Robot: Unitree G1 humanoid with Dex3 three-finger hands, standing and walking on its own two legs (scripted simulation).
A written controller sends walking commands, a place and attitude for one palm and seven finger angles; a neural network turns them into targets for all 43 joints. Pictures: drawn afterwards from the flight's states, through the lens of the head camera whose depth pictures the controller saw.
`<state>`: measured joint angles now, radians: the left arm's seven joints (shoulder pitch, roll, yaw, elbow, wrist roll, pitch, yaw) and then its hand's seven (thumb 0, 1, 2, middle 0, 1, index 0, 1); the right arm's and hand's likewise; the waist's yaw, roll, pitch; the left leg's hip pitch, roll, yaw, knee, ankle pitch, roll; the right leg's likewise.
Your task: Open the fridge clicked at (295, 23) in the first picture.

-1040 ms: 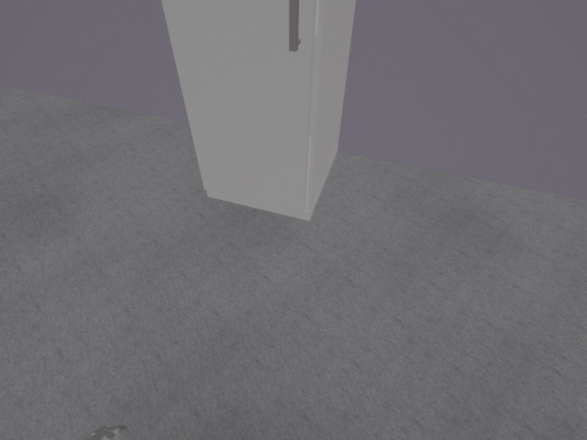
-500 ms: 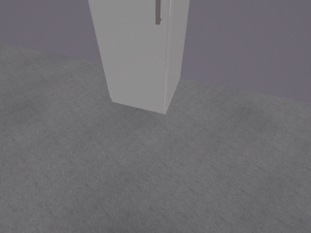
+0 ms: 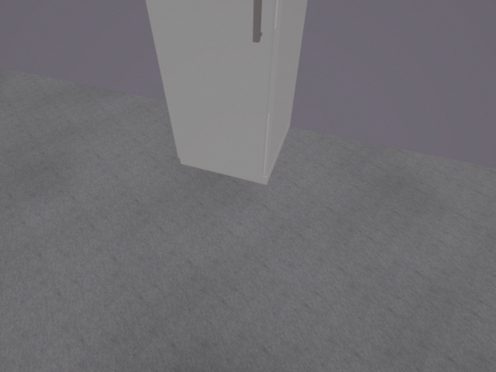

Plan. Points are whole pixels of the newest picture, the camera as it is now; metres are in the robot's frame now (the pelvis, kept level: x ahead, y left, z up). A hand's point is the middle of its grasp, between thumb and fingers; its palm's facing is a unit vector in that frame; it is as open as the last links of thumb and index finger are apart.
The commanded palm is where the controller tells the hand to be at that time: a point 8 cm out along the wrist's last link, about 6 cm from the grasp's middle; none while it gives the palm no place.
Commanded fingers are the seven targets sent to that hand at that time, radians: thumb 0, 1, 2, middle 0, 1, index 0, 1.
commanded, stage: look at it before walking up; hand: right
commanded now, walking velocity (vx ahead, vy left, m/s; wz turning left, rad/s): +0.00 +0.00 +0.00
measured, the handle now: out of the picture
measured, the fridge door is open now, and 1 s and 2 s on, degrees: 0 0 0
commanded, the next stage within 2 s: walk to a spot facing it in 0.40 s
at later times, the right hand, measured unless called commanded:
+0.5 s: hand out of the picture +0.07 -0.24 -0.16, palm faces -0.02 +0.94 -0.33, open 7.4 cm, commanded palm none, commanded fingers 0.00 -0.90 -0.90 0.20 0.30 0.20 0.30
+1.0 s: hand out of the picture +0.06 -0.16 -0.18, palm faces -0.15 +0.95 -0.27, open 7.4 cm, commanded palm none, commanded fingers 0.00 -0.90 -0.90 0.20 0.30 0.20 0.30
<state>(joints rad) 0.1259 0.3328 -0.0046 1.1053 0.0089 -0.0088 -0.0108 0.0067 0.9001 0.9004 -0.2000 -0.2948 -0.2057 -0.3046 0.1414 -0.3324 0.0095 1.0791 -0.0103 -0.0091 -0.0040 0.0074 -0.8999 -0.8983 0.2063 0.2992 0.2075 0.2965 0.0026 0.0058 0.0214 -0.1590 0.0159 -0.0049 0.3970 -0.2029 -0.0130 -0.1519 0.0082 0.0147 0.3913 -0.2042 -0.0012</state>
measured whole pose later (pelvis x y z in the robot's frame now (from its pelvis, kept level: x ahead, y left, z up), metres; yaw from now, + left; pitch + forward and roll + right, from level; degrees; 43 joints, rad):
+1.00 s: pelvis -0.01 +0.03 -0.03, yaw +13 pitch -1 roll -1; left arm 0.17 0.24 0.05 0.99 0.02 0.06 0.00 0.01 0.90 0.90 -0.20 -0.29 -0.20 -0.30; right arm 0.28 -0.20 -0.04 0.94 -0.02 0.03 0.01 0.01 -0.90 -0.90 0.20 0.30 0.21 0.30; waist -0.03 -0.05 0.07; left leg -0.33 -0.04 0.01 0.71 -0.37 0.05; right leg -0.40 -0.08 -0.05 0.99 -0.49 0.04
